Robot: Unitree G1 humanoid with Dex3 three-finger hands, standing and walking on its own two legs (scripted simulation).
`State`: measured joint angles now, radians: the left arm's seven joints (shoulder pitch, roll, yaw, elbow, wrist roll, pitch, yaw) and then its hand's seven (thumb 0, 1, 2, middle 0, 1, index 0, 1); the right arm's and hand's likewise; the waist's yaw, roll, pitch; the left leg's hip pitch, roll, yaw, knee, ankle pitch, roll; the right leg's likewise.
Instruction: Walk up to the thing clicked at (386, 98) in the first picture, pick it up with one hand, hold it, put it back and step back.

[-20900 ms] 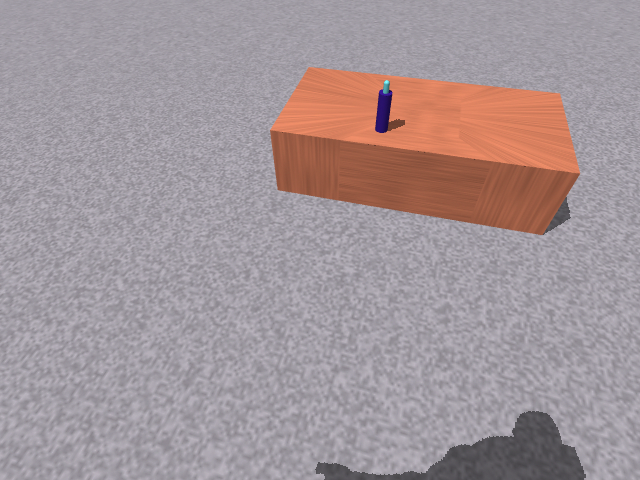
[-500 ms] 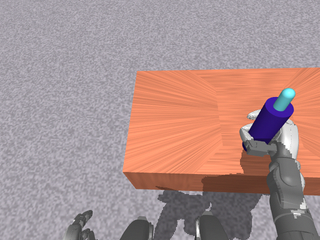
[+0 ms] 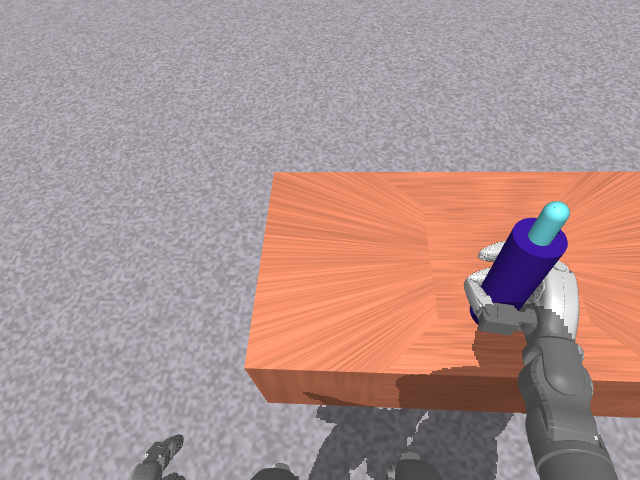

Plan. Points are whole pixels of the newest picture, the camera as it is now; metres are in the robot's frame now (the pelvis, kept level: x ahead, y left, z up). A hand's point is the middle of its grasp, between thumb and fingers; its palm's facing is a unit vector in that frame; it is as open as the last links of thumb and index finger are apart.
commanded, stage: lift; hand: right
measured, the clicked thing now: (518, 269) +0.35 -0.19 +0.07
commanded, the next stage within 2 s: hold in 0.16 s
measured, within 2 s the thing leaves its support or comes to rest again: neither
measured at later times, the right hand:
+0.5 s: hand (500, 293) +0.33 -0.17 +0.05, palm faces +0.19 +0.98 +0.00, open 6.9 cm
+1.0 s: hand (502, 295) +0.33 -0.17 +0.06, palm faces +0.19 +0.98 +0.00, open 6.9 cm
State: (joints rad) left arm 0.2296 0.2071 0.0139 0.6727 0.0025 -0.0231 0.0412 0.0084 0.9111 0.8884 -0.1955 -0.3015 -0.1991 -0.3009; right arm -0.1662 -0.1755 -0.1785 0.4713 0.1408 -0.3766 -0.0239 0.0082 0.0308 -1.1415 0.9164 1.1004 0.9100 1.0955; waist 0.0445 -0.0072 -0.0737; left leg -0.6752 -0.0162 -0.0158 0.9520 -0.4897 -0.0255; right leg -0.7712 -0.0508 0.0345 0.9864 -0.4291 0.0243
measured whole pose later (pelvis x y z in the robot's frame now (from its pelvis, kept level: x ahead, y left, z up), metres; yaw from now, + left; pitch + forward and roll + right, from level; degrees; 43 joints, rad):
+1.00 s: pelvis +0.00 +0.00 +0.02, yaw +0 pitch +8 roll +1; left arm 0.21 0.20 0.01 0.68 0.00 -0.03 0.05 0.01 0.90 0.91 -0.21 -0.31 -0.21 -0.32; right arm -0.09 -0.15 -0.13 0.40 0.14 -0.35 -0.05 0.01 0.03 -1.14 0.92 1.10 0.91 1.10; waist 0.02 0.00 -0.04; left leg -0.53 -0.01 -0.02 0.84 -0.45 -0.03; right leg -0.62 -0.04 0.03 0.87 -0.39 0.02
